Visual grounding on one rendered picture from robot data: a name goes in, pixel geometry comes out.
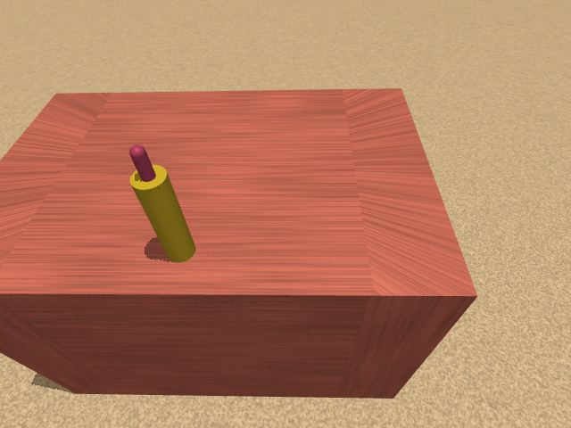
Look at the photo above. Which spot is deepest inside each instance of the bottle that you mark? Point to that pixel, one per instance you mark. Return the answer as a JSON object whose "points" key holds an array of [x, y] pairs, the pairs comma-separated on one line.
{"points": [[154, 190]]}

